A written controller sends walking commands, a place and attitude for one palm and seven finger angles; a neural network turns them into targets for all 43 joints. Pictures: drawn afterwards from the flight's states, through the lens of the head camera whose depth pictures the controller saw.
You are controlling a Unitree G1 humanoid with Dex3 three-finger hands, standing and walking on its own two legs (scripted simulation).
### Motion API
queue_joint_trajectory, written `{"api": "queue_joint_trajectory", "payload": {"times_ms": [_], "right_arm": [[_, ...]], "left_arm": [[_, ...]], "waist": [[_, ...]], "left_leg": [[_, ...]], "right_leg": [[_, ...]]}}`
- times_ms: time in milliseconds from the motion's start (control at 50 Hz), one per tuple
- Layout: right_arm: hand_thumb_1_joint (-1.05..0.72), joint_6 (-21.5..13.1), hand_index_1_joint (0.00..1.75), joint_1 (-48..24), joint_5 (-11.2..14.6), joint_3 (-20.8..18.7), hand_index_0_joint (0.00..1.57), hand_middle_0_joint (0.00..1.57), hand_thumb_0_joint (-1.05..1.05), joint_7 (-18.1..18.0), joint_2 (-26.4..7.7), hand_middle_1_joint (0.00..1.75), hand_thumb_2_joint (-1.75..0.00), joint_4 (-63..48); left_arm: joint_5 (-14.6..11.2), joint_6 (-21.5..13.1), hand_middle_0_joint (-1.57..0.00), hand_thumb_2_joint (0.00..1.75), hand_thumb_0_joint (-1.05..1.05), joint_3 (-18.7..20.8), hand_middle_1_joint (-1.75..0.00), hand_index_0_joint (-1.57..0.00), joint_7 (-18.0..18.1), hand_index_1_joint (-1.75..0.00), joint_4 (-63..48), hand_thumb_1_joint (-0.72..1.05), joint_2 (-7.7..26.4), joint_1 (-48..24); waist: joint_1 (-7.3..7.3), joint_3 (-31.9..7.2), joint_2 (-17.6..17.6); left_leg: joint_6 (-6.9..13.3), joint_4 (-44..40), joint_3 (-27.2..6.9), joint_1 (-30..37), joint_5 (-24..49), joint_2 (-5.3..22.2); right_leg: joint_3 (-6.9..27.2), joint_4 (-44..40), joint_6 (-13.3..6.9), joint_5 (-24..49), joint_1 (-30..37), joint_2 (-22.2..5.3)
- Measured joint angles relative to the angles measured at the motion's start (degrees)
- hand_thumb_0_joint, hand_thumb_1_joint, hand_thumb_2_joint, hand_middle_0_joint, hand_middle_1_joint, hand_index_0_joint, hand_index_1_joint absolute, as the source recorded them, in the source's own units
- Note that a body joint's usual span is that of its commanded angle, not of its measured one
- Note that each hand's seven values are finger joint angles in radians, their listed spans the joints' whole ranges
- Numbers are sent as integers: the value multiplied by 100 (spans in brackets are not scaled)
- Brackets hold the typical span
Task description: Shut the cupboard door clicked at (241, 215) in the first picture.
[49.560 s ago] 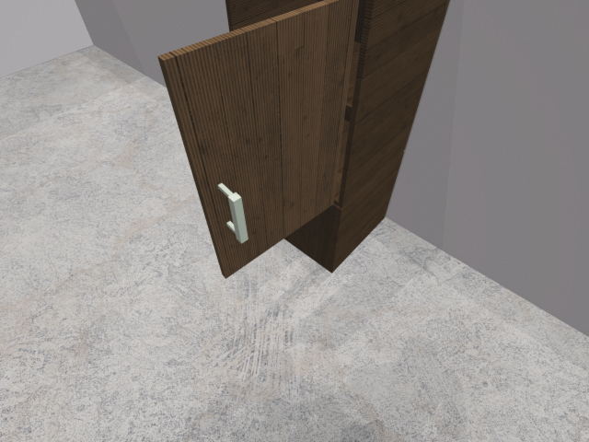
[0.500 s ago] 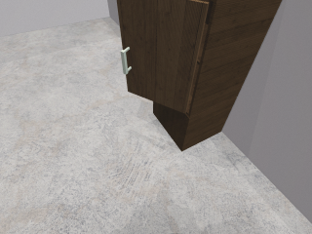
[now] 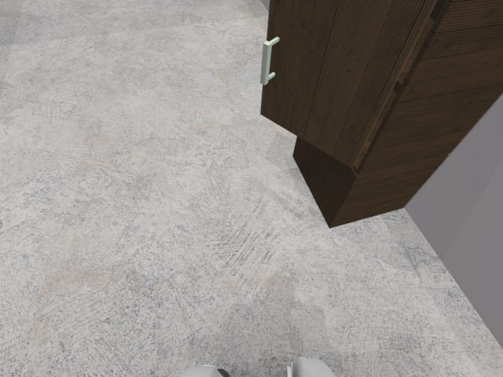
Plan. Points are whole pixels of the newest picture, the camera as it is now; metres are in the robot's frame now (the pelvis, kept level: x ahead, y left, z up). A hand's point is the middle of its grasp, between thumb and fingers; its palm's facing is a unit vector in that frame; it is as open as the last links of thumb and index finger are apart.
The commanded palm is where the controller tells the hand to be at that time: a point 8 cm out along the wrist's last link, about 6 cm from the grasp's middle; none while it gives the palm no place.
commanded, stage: walk to a spot facing it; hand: left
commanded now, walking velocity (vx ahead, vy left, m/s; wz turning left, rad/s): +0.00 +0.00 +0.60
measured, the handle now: (269, 61) +0.98 -0.03 -0.08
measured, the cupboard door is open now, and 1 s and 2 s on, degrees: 33 33 33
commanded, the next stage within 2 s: turn to face it in 1.84 s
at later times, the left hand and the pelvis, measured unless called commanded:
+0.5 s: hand out of the picture -0.01 +0.14 -0.15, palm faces +0.34 -0.90 -0.28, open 7.4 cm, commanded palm none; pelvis -0.01 -0.07 +0.00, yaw +21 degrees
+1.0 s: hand out of the picture -0.02 +0.17 -0.15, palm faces +0.61 -0.73 -0.31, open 7.3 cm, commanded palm none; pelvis +0.05 -0.06 -0.01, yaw +39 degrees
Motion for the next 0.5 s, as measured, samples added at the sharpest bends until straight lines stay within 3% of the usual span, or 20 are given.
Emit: {"api": "queue_joint_trajectory", "payload": {"times_ms": [140, 220, 240, 280, 320, 360, 420, 500], "right_arm": [[-90, 73, 30, -27, -13, -98, 21, 21, 0, 39, -120, 30, -89, -105], [-90, 165, 30, -32, 8, -206, 21, 21, 0, 65, -236, 30, -89, -200], [-90, 192, 30, -37, 32, -242, 21, 21, 0, 73, -257, 30, -89, -223], [-90, 240, 30, -119, 22, -334, 21, 21, 0, 86, -380, 30, -89, -223], [-91, 262, 30, -178, 8, -385, 20, 20, 0, 112, -471, 30, -89, -236], [-91, 262, 30, -215, 23, -395, 20, 20, 1, 149, -504, 30, -89, -279], [-91, 276, 30, -254, 47, -360, 20, 20, 0, 185, -475, 30, -90, -329], [-91, 301, 30, -361, 69, -279, 20, 20, 1, 201, -391, 30, -90, -318]], "left_arm": [[-5, -44, -20, 90, 0, 1, -29, -20, -8, -30, -324, 91, 53, -190], [-26, -122, -20, 90, 0, -50, -29, -20, -9, -30, -492, 91, 49, -161], [3, -168, -20, 90, 0, -52, -29, -20, -1, -30, -540, 91, 58, -109], [28, -177, -20, 90, 0, -97, -29, -20, 32, -30, -515, 90, -42, -70], [25, -171, -20, 90, 0, -125, -29, -21, 51, -30, -465, 90, -133, 22], [28, -171, -20, 90, 0, -142, -29, -21, 62, -30, -408, 90, -187, 109], [34, -190, -20, 90, 0, -161, -29, -21, 60, -30, -371, 90, -228, 192], [51, -229, -20, 90, 0, -162, -29, -21, 34, -30, -386, 90, -239, 264]], "waist": [[-66, -161, 210], [-77, -262, 299], [-39, -302, 257], [-32, -226, 384], [-41, -165, 426], [-79, -115, 390], [-103, -52, 262], [-5, 28, 103]], "left_leg": [[-153, -378, -543, -99, 357, -48], [-334, -130, -880, -325, 320, -153], [-376, 179, -892, -490, -55, -227], [-440, 1417, -815, -870, -1011, -258], [-491, 2662, -562, -1154, -1238, -203], [-566, 3328, -322, -1229, -1191, -67], [-640, 3268, -86, -1012, -1222, 134], [-637, 2330, 98, -482, -1427, 299]], "right_leg": [[110, -1026, 71, 57, 87, 128], [71, -2544, -6, 315, 766, 266], [87, -2883, -126, 474, 876, 230], [-88, -2780, -243, 562, 904, 216], [-232, -2834, -274, 559, 1042, 143], [-369, -2933, -281, 573, 1174, 45], [-601, -3007, -286, 563, 1297, -132], [-941, -2928, -249, 468, 1341, -347]]}}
